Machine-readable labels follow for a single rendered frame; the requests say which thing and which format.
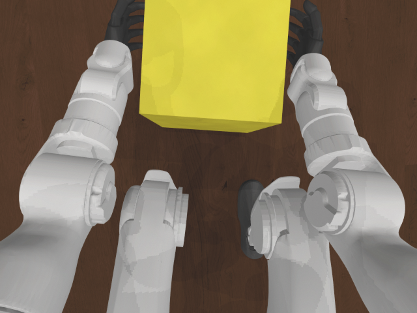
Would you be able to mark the carton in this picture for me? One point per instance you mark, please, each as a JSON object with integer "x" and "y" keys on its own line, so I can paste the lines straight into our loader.
{"x": 214, "y": 64}

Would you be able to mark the robot right foot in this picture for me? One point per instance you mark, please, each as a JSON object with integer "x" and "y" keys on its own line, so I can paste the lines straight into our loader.
{"x": 247, "y": 195}

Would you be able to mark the robot left upper arm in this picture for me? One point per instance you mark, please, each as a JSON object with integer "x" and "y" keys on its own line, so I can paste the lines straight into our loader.
{"x": 63, "y": 197}

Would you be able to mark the left robot thigh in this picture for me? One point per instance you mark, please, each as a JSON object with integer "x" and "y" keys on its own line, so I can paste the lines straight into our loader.
{"x": 145, "y": 256}

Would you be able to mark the robot right upper arm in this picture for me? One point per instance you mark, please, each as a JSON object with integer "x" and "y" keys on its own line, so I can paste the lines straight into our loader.
{"x": 360, "y": 213}

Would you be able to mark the left robot hand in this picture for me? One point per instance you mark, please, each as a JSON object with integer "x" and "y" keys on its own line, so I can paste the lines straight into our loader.
{"x": 118, "y": 26}

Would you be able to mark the right robot hand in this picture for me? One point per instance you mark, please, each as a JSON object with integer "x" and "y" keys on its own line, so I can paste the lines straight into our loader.
{"x": 310, "y": 35}

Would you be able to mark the robot left forearm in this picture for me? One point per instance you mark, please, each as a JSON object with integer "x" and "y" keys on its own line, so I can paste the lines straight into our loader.
{"x": 91, "y": 122}

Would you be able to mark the robot right forearm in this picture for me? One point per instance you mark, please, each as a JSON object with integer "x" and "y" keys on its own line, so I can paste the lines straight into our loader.
{"x": 326, "y": 124}

